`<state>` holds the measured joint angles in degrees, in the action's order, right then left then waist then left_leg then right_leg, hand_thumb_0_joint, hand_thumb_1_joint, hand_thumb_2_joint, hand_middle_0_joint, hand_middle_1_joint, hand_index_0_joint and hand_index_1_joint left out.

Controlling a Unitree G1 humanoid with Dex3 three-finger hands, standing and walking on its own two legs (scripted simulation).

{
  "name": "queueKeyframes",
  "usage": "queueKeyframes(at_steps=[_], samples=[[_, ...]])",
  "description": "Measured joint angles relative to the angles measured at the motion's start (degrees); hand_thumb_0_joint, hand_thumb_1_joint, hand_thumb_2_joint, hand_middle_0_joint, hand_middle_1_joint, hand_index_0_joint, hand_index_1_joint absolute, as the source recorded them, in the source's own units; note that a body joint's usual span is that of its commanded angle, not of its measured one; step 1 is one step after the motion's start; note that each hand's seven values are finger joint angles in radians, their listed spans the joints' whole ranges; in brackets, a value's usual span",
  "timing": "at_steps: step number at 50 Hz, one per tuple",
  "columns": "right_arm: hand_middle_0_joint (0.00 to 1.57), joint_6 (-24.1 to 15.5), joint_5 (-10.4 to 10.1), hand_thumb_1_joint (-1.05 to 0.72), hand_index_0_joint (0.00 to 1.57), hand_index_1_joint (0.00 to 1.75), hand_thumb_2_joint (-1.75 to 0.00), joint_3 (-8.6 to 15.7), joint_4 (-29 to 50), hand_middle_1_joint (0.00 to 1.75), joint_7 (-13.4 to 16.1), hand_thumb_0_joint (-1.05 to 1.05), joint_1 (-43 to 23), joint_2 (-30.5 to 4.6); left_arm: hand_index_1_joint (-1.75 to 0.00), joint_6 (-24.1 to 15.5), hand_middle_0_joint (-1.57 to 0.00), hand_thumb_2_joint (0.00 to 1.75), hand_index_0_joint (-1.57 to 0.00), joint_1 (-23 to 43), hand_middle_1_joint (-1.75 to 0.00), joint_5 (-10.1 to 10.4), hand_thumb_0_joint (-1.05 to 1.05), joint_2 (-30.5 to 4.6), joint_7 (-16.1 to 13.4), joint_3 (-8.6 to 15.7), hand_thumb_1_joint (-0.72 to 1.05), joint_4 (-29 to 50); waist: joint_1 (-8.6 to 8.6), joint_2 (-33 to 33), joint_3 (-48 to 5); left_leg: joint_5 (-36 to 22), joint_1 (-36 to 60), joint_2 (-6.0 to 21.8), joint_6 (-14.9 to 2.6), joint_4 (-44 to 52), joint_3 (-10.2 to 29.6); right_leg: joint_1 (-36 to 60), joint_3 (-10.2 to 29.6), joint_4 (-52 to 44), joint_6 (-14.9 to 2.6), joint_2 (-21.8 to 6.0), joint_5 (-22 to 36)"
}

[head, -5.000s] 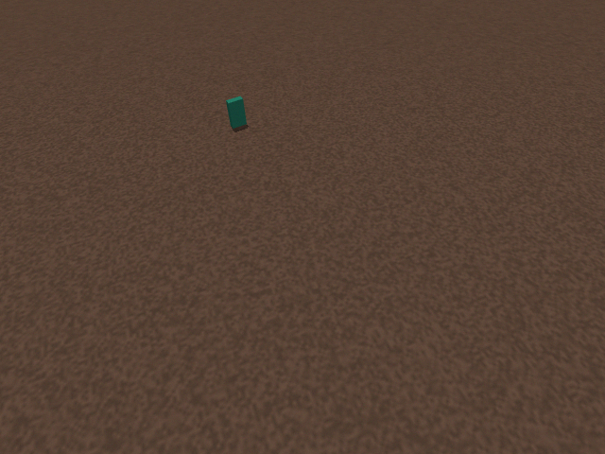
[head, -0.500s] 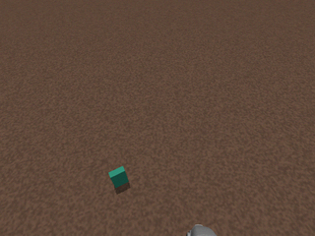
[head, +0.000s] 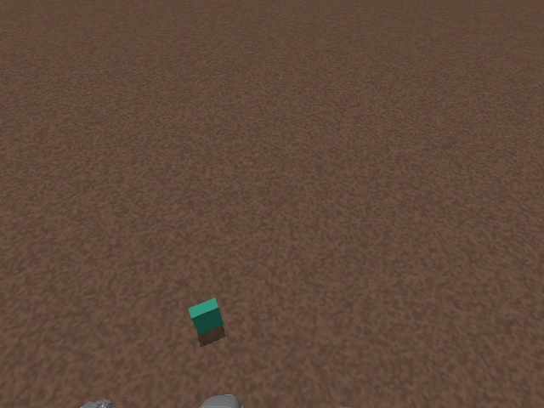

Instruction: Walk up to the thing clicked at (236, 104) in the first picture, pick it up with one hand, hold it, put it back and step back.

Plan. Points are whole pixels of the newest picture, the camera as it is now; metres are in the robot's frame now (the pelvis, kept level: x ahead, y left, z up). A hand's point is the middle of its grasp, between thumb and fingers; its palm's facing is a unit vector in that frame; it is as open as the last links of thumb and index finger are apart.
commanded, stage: walk up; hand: left
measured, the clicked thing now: (206, 317) +0.47 +0.26 -0.67
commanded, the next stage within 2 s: stand in 1.10 s
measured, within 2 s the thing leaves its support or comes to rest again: neither
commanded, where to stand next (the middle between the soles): +0.09 +0.00 m, yaw -1 degrees
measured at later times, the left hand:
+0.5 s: hand out of the picture +0.09 +0.26 -0.13, palm faces +0.00 -0.94 -0.35, open 7.3 cm
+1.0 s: hand out of the picture +0.11 +0.25 -0.13, palm faces +0.00 -0.94 -0.34, open 7.3 cm
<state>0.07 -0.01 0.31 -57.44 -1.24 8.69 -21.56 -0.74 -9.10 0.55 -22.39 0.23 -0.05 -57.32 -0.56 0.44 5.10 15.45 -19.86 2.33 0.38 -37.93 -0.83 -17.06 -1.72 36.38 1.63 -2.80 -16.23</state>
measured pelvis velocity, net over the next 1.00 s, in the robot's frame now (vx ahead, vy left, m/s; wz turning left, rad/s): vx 0.03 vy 0.00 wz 0.01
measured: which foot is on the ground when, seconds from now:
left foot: down 0.00-1.00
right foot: down 0.00-1.00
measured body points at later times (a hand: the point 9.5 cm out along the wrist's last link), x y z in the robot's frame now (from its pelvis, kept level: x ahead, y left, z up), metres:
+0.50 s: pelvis +0.02 +0.00 +0.02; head +0.03 +0.00 +0.47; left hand +0.09 +0.31 -0.11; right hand +0.14 -0.29 -0.10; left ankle +0.05 +0.12 -0.72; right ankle +0.03 -0.15 -0.72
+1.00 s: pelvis +0.03 +0.00 +0.03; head +0.03 -0.01 +0.48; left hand +0.11 +0.30 -0.11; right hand +0.10 -0.30 -0.11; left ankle +0.05 +0.12 -0.72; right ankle +0.03 -0.15 -0.72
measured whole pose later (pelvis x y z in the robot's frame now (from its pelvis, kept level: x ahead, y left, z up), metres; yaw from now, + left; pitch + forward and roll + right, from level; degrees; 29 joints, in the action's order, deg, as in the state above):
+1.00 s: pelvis +0.03 +0.00 +0.03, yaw +1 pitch -2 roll +0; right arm 0.5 0.2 0.5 -67.1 -1.2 4.7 -20.2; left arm -0.6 -4.4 -0.4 -19.7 0.5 0.6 -66.7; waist 0.5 -0.7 2.7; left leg 7.8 -9.1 1.5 0.9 -19.1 -0.6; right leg -6.3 -2.9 18.0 2.2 -3.1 -9.5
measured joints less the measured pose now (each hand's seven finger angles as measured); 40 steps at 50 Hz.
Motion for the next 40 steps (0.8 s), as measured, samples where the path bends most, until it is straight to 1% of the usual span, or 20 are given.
queueKeyframes(at_steps=[2, 8, 18, 27, 40], samples=[[0.2, 0.0, -0.1, -0.9, 0.2, 0.3, -0.9, -0.3, -0.8, 0.3, -0.1, 0.0, -1.2, 0.4, -0.3, -0.1, -0.2, 0.9, -0.21, 0.3, -0.3, -0.1, 0.0, 0.2, 0.1, -0.3, 0.91, -1.5, -0.09, 0.2, -0.3, -0.6, 0.8, -0.1, -0.02, 1.6, 0.0, 0.9, -0.1, -1.7, 0.42, -0.1, 0.3], [0.2, -0.2, -0.4, -0.9, 0.2, 0.3, -0.9, -0.9, -3.3, 0.3, -0.2, 0.0, -4.8, 1.0, -0.3, -0.4, -0.2, 0.9, -0.21, 1.6, -0.3, 0.0, 0.0, 0.8, 0.2, -0.8, 0.91, -5.4, -0.6, -0.3, -0.5, -2.6, 3.5, -0.2, -0.06, 6.4, 0.1, 4.1, -0.5, -7.4, 0.67, 0.0, 2.7], [0.2, 0.1, -0.5, -0.9, 0.2, 0.3, -0.9, -0.7, -7.0, 0.3, -0.3, 0.0, -8.1, 1.0, -0.3, -0.5, -0.2, 0.9, -0.21, 4.0, -0.3, -0.3, 0.0, 1.3, 0.3, -0.7, 0.91, -9.0, -0.91, -1.1, -1.0, -6.0, 7.8, -0.9, -0.13, 14.0, -0.1, 8.2, -0.7, -14.5, 1.01, -0.5, 5.8], [0.2, 0.3, -0.2, -0.91, 0.2, 0.3, -0.9, -0.3, -9.0, 0.3, -0.3, 0.0, -7.4, 1.1, -0.3, -0.4, -0.2, 0.9, -0.21, 5.1, -0.3, -0.6, 0.0, 1.7, 0.4, -0.3, 0.91, -9.8, -0.21, -1.0, -1.7, -7.7, 9.8, -1.2, -0.07, 17.8, -0.2, 9.9, -0.7, -17.6, 1.09, -0.8, 7.1], [0.2, 0.4, 0.1, -0.91, 0.2, 0.3, -0.9, 0.0, -10.0, 0.29, -0.1, 0.0, -4.3, 1.2, -0.3, 0.0, -0.2, 0.9, -0.21, 4.8, -0.3, -0.8, 0.0, 2.4, 0.4, 0.4, 0.91, -9.6, 0.86, -1.0, -2.1, -7.9, 10.5, -1.1, 0.22, 19.0, 0.0, 10.5, -0.9, -18.5, 0.87, -0.6, 7.1]])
